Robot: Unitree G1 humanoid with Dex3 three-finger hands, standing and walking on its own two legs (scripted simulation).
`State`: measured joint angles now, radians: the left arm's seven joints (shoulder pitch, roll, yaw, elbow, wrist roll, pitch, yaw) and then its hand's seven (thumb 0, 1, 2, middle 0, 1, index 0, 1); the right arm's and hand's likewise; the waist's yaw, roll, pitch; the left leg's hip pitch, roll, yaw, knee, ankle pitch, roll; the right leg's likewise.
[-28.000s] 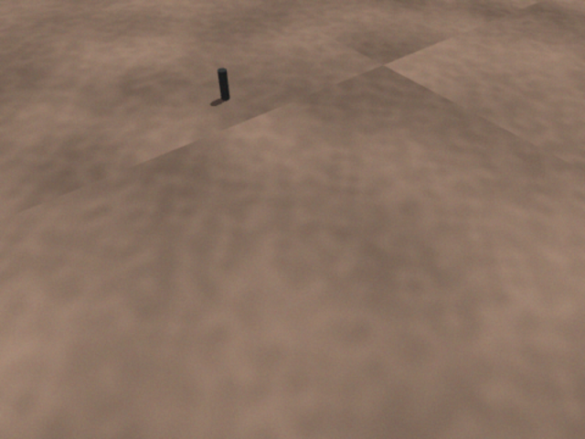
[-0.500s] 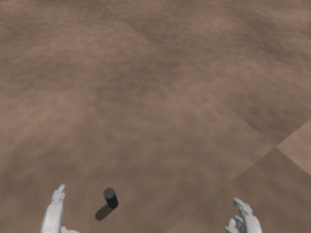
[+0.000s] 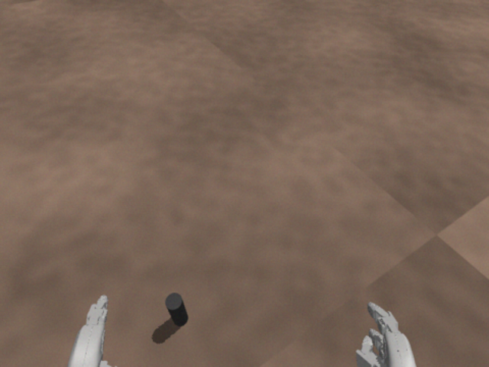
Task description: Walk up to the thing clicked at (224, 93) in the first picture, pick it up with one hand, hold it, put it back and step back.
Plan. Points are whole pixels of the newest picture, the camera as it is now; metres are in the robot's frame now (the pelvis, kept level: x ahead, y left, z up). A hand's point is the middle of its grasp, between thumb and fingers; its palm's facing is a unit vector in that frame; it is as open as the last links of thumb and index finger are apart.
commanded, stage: home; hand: left
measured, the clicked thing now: (177, 310) +0.41 +0.21 -0.63
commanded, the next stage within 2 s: stand in 1.20 s
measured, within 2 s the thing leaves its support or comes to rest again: neither
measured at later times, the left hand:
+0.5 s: hand (129, 356) +0.17 +0.18 -0.06, palm faces +0.10 -0.96 -0.28, open 17.7 cm
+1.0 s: hand (127, 355) +0.17 +0.18 -0.06, palm faces +0.10 -0.95 -0.28, open 17.6 cm
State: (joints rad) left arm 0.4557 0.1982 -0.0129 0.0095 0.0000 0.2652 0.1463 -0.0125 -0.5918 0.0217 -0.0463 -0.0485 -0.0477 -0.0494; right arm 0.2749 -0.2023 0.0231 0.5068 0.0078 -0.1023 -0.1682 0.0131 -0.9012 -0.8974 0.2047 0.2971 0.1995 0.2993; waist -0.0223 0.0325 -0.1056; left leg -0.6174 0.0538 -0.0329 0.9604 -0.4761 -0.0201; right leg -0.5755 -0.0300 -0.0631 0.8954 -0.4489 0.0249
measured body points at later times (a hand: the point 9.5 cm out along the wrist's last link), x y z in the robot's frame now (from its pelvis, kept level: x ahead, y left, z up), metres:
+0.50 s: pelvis +0.00 +0.00 +0.00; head +0.02 +0.00 +0.45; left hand +0.16 +0.23 -0.04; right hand +0.16 -0.24 -0.07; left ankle +0.01 +0.13 -0.69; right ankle +0.00 -0.14 -0.69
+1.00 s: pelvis +0.00 +0.00 +0.00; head +0.02 +0.01 +0.45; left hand +0.16 +0.23 -0.04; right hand +0.15 -0.24 -0.07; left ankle +0.01 +0.13 -0.69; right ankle +0.00 -0.14 -0.69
